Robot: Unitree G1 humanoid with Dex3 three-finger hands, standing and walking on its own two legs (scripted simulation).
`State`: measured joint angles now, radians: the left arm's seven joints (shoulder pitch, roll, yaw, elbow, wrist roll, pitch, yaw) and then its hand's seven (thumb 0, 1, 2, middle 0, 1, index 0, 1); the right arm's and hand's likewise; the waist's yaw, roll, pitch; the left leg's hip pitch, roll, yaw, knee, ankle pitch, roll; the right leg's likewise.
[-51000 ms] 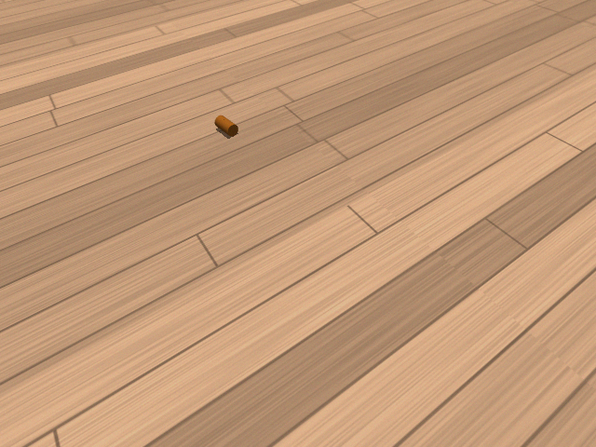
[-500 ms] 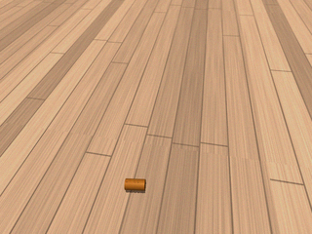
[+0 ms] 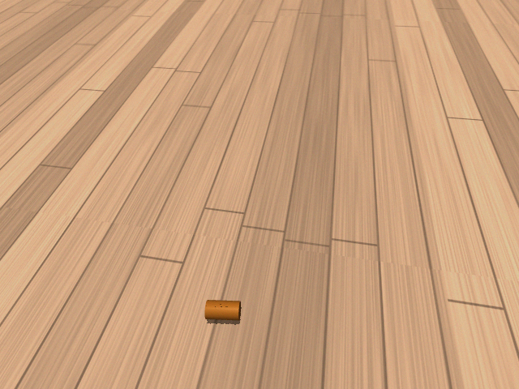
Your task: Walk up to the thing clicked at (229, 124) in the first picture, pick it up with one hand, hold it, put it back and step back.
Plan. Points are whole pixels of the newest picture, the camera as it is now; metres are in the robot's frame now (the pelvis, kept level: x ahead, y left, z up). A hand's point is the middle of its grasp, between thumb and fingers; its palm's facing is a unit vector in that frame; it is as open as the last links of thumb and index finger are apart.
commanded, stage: stand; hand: left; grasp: from above
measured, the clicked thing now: (223, 310) +0.51 +0.19 -0.75
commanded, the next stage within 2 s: step back in 0.58 s
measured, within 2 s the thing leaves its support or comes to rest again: neither
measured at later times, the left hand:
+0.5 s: hand out of the picture +0.07 +0.25 -0.16, palm faces +0.01 -0.94 -0.34, open 7.4 cm
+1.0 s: hand out of the picture +0.08 +0.31 -0.18, palm faces -0.01 -0.93 -0.37, open 7.4 cm
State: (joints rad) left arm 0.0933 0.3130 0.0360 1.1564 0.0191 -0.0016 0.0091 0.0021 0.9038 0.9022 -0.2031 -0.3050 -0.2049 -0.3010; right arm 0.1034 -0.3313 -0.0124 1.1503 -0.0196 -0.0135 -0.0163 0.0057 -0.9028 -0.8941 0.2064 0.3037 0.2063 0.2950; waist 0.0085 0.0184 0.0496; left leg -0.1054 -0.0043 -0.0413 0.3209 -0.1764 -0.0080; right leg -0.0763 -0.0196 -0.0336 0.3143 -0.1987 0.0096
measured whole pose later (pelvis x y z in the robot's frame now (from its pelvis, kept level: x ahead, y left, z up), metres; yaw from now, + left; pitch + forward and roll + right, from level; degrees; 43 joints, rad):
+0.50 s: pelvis +0.00 +0.00 +0.00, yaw +0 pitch -2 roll +0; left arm 0.11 0.32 0.03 1.15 0.02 -0.01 0.00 0.00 0.90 0.90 -0.20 -0.30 -0.21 -0.30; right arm 0.11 -0.34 -0.01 1.15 -0.02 -0.01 -0.01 0.01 -0.90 -0.89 0.21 0.30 0.21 0.29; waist 0.01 0.02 0.05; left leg -0.11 0.00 -0.04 0.32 -0.17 -0.01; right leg -0.08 -0.02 -0.04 0.31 -0.19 0.01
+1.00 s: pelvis -0.07 +0.05 -0.02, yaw +1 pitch -1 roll -1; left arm 0.00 0.40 0.07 0.91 0.01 0.06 0.04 0.00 0.91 0.90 -0.20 -0.30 -0.20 -0.30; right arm 0.15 -0.36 -0.06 0.96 -0.03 0.03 0.00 0.00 -0.90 -0.89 0.21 0.30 0.21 0.29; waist -0.03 -0.05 0.21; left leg -0.30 -0.04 -0.03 0.64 -0.32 0.05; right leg -0.45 0.09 0.14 1.02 -0.57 -0.03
